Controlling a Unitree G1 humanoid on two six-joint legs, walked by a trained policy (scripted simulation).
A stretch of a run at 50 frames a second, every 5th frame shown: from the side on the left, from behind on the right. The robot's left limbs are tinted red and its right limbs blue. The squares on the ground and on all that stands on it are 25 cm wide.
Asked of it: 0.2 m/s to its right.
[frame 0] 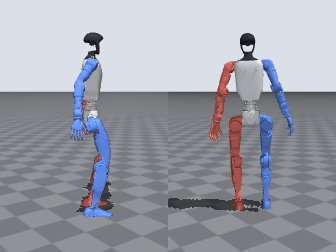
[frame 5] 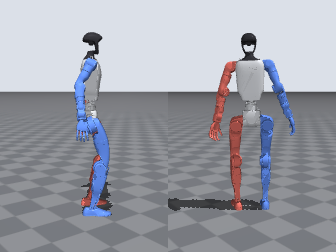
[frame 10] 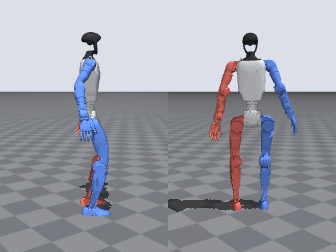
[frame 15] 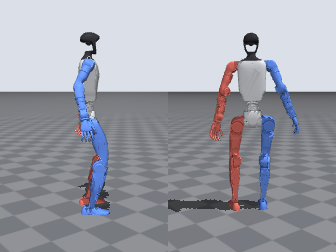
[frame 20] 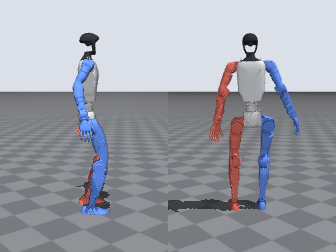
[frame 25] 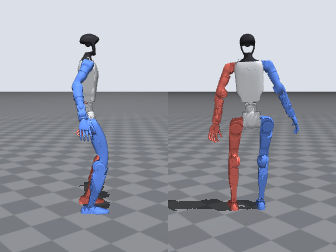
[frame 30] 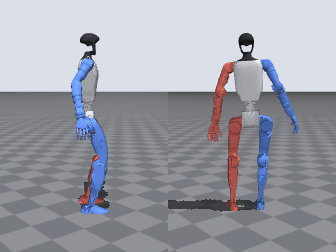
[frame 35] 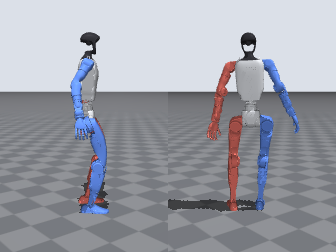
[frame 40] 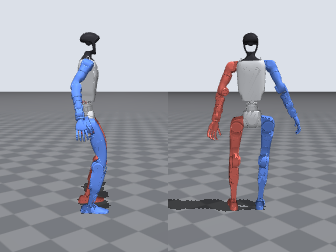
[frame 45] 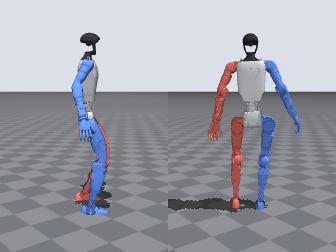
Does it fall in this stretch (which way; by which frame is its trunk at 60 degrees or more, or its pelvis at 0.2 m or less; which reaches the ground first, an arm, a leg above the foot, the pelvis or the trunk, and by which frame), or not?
no
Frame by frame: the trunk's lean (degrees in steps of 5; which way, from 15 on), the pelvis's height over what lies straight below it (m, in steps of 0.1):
0: 5, 0.8
5: 5, 0.8
10: 5, 0.8
15: 0, 0.8
20: 0, 0.8
25: 5, 0.8
30: 5, 0.8
35: 5, 0.8
40: 5, 0.8
45: 5, 0.8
